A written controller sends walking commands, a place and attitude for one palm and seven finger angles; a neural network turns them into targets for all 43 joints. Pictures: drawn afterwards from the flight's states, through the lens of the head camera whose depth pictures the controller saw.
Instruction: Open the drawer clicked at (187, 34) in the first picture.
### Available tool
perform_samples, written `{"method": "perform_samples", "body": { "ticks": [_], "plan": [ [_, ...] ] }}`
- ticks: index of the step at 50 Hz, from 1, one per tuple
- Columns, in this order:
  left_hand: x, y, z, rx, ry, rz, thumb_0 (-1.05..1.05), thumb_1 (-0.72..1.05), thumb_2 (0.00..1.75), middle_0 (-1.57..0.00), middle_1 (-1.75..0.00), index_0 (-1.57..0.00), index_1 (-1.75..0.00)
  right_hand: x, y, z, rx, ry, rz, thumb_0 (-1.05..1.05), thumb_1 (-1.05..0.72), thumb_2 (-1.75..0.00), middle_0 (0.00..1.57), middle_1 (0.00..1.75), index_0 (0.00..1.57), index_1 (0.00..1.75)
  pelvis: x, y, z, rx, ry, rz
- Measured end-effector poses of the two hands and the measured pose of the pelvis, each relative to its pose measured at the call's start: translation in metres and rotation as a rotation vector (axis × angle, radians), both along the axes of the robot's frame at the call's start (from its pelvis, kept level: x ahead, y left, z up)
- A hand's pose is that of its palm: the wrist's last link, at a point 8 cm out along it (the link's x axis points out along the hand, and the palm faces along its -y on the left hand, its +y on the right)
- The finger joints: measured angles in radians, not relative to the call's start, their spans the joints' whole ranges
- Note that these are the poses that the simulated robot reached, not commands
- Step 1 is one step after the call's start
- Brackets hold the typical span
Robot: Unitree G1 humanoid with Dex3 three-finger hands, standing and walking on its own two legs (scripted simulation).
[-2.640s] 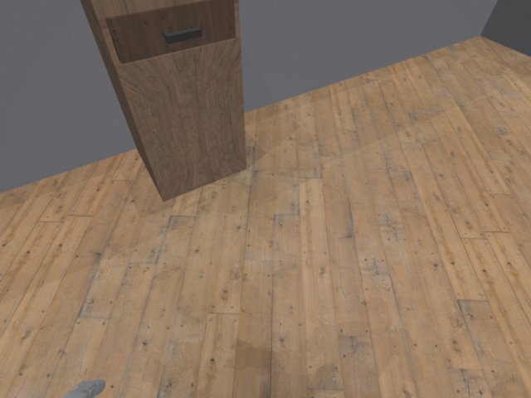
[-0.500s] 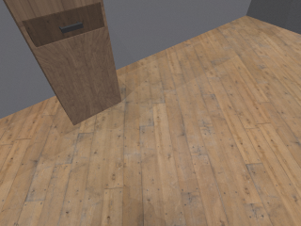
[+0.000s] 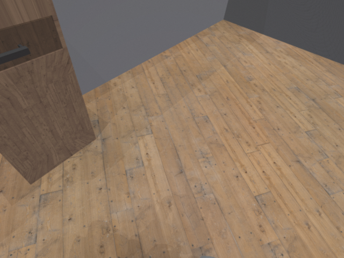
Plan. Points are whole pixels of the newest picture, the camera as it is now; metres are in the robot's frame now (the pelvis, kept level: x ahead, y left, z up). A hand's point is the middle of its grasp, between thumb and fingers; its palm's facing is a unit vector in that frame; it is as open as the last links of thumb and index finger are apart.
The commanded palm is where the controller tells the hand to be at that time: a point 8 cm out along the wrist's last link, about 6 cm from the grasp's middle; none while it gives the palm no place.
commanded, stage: walk to a spot facing it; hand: left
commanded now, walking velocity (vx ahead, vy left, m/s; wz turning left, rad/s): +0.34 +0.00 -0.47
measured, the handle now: (8, 53) +0.74 +0.69 +0.02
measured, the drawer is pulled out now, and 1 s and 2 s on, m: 0.00 0.00 0.00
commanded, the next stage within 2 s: turn to face it in 0.84 s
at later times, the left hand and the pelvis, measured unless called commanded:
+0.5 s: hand (154, 180) +0.37 +0.08 -0.16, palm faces -0.27 -0.95 -0.18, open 7.4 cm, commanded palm none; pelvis +0.21 -0.05 -0.01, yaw -13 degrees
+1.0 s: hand (145, 152) +0.49 +0.13 -0.17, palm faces -0.31 -0.94 -0.14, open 7.4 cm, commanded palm none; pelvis +0.42 -0.04 +0.01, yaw -22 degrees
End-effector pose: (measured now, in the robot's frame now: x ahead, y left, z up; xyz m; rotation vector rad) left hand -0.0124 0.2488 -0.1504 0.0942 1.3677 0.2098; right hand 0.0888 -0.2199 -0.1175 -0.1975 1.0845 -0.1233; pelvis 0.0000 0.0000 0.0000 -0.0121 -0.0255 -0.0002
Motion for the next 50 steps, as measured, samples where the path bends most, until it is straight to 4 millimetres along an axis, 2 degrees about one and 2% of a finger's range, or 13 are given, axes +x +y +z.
{"method": "perform_samples", "body": {
  "ticks": [4, 9, 12, 16, 21, 24, 27, 33, 40, 42, 44, 47, 50],
  "plan": [
    [0.091, 0.015, 0.019, 0.023, -0.134, -0.079, 0.01, 0.91, 0.89, -0.19, -0.30, -0.19, -0.30, -0.027, -0.012, 0.003, -0.032, 0.094, -0.115, -0.01, -0.95, -0.90, 0.20, 0.30, 0.20, 0.30, 0.028, 0.009, 0.009, 0.007, 0.012, -0.041],
    [0.187, 0.007, 0.033, 0.021, -0.216, -0.186, 0.00, 0.91, 0.89, -0.19, -0.30, -0.19, -0.30, -0.062, -0.014, 0.000, -0.025, 0.239, -0.218, -0.01, -0.94, -0.90, 0.20, 0.30, 0.20, 0.30, 0.065, 0.012, 0.012, 0.016, 0.020, -0.086],
    [0.238, -0.011, 0.035, 0.009, -0.232, -0.257, 0.00, 0.91, 0.89, -0.19, -0.30, -0.19, -0.30, -0.078, -0.009, -0.002, -0.001, 0.323, -0.278, 0.00, -0.93, -0.90, 0.20, 0.30, 0.20, 0.30, 0.089, 0.007, 0.011, 0.019, 0.022, -0.117],
    [0.305, -0.048, 0.031, -0.014, -0.242, -0.357, 0.00, 0.91, 0.89, -0.19, -0.30, -0.19, -0.30, -0.090, -0.001, -0.007, 0.049, 0.430, -0.358, 0.00, -0.92, -0.90, 0.20, 0.30, 0.20, 0.30, 0.125, -0.007, 0.006, 0.020, 0.028, -0.159],
    [0.379, -0.100, 0.015, -0.033, -0.308, -0.438, 0.01, 0.91, 0.89, -0.20, -0.30, -0.19, -0.30, -0.081, -0.001, -0.023, 0.125, 0.545, -0.431, 0.00, -0.91, -0.90, 0.20, 0.30, 0.20, 0.30, 0.176, -0.039, -0.015, 0.020, 0.031, -0.202],
    [0.392, -0.114, 0.012, -0.040, -0.304, -0.427, 0.00, 0.91, 0.89, -0.20, -0.30, -0.20, -0.30, -0.042, -0.016, -0.029, 0.130, 0.519, -0.439, 0.01, -0.91, -0.90, 0.20, 0.30, 0.20, 0.30, 0.198, -0.051, -0.014, 0.009, 0.018, -0.222],
    [0.387, -0.115, 0.015, -0.034, -0.231, -0.415, 0.00, 0.91, 0.89, -0.20, -0.30, -0.20, -0.30, 0.023, -0.038, -0.027, 0.105, 0.398, -0.423, 0.01, -0.91, -0.90, 0.20, 0.30, 0.20, 0.30, 0.221, -0.056, -0.004, 0.002, 0.020, -0.245],
    [0.397, -0.084, 0.022, 0.032, -0.141, -0.370, -0.02, 0.95, 0.89, -0.20, -0.30, -0.20, -0.30, 0.158, -0.072, -0.013, 0.059, 0.137, -0.365, 0.00, -0.92, -0.90, 0.20, 0.30, 0.20, 0.30, 0.269, -0.058, 0.006, -0.009, 0.037, -0.269],
    [0.414, -0.056, 0.000, 0.005, -0.026, -0.305, 0.00, 0.92, 0.89, -0.20, -0.30, -0.20, -0.30, 0.282, -0.081, 0.000, -0.010, -0.004, -0.280, 0.00, -0.92, -0.90, 0.20, 0.30, 0.20, 0.30, 0.342, -0.045, -0.003, -0.037, 0.028, -0.287],
    [0.422, -0.051, -0.008, -0.007, 0.018, -0.303, 0.00, 0.92, 0.89, -0.20, -0.30, -0.20, -0.30, 0.306, -0.078, 0.002, -0.030, -0.030, -0.278, 0.00, -0.92, -0.90, 0.20, 0.30, 0.20, 0.30, 0.361, -0.041, -0.007, -0.020, 0.018, -0.311],
    [0.437, -0.051, -0.007, -0.015, 0.057, -0.327, 0.00, 0.92, 0.89, -0.20, -0.30, -0.19, -0.30, 0.317, -0.074, 0.006, -0.037, -0.042, -0.301, 0.00, -0.91, -0.90, 0.20, 0.30, 0.20, 0.30, 0.377, -0.038, -0.004, -0.021, 0.014, -0.340],
    [0.471, -0.057, -0.001, -0.033, 0.065, -0.369, 0.01, 0.91, 0.89, -0.20, -0.30, -0.19, -0.30, 0.316, -0.064, 0.011, -0.031, -0.006, -0.353, 0.00, -0.91, -0.90, 0.20, 0.30, 0.20, 0.30, 0.399, -0.037, 0.005, -0.023, 0.015, -0.370],
    [0.512, -0.069, 0.005, -0.043, 0.031, -0.405, 0.01, 0.91, 0.89, -0.20, -0.30, -0.19, -0.30, 0.303, -0.060, 0.013, -0.037, 0.059, -0.432, -0.01, -0.94, -0.90, 0.20, 0.30, 0.20, 0.30, 0.418, -0.039, 0.012, -0.022, 0.022, -0.389]
  ]
}}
